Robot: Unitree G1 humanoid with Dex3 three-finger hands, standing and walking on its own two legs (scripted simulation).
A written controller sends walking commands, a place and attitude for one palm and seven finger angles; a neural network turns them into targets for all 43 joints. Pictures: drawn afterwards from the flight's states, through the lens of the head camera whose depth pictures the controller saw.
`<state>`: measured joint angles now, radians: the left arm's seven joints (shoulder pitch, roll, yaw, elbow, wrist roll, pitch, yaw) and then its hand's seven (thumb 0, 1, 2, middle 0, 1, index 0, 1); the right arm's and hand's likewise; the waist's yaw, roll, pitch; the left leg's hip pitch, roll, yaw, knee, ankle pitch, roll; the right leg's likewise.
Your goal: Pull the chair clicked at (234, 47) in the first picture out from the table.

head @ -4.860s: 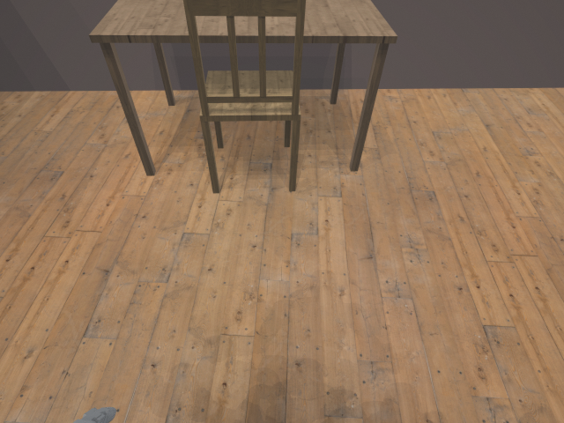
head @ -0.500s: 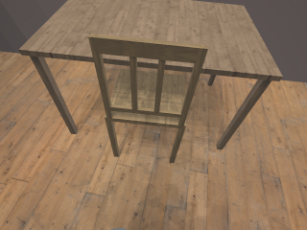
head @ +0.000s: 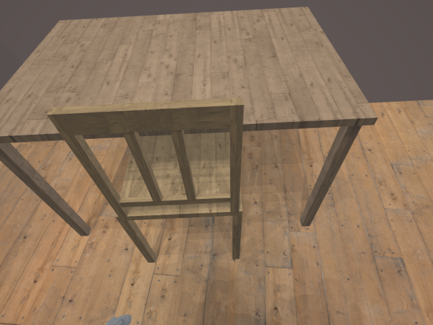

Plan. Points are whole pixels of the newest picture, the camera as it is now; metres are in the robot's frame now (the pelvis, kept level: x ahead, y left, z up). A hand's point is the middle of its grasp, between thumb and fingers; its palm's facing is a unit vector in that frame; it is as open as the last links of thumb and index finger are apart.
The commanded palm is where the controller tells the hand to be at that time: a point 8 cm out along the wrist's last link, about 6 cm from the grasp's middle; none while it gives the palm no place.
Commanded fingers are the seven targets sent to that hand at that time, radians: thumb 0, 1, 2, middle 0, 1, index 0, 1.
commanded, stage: come to a stop and stand still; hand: left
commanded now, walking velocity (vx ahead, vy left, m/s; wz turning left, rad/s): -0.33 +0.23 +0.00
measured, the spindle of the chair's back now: (145, 169) +0.50 +0.21 -0.07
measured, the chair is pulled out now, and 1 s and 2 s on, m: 0.00 0.00 0.00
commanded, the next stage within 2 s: look again from close up in 0.94 s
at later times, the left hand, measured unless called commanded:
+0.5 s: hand out of the picture +0.05 +0.20 -0.17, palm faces +0.05 -0.98 -0.22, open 7.4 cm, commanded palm none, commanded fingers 0.00 0.90 0.90 -0.20 -0.30 -0.20 -0.30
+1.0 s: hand out of the picture -0.01 +0.14 -0.17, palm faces +0.04 -0.98 -0.17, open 7.4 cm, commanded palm none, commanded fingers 0.00 0.90 0.90 -0.20 -0.30 -0.20 -0.30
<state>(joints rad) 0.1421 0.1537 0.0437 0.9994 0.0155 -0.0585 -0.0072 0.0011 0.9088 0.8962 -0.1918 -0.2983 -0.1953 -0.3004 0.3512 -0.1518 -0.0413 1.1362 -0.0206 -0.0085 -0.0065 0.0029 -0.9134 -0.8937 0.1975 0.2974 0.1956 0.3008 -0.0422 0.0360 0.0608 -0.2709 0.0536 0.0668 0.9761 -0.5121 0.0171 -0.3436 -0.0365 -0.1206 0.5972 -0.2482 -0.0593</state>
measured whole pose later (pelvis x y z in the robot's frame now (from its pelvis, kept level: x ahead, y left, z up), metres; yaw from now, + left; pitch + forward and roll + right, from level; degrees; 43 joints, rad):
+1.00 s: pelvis +0.00 -0.02 +0.01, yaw -1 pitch -1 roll +1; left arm 0.30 0.12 0.01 1.13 0.01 0.00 0.03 0.00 0.90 0.90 -0.20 -0.30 -0.20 -0.30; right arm 0.31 -0.19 -0.02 1.16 -0.02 0.03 -0.03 0.00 -0.92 -0.89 0.19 0.30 0.19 0.30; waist 0.01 0.00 0.04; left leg -0.22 0.02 0.03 0.46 -0.21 -0.02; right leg -0.11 -0.01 -0.05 0.46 -0.33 -0.02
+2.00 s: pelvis -0.03 +0.04 +0.01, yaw -1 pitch -1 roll +0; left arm 0.34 0.16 -0.01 1.11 0.02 -0.01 0.03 0.00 0.91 0.90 -0.19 -0.30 -0.20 -0.30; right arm 0.23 -0.16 -0.02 1.12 -0.01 0.01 0.00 0.00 -0.91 -0.89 0.20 0.30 0.20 0.30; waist 0.00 -0.02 0.05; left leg -0.26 -0.04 0.07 0.44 -0.16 0.06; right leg -0.17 -0.07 -0.01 0.46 -0.27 0.05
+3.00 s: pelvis +0.09 +0.01 +0.00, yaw +1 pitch -1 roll +1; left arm 0.24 0.18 0.02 1.02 0.03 0.01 0.04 0.01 0.92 0.90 -0.19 -0.30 -0.20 -0.30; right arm 0.12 -0.16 -0.03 1.05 -0.01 0.01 -0.02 -0.01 -0.94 -0.89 0.20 0.30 0.20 0.30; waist 0.03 -0.02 0.08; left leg -0.32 -0.01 0.13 0.53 -0.19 0.05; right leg -0.27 -0.06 -0.03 0.60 -0.31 0.00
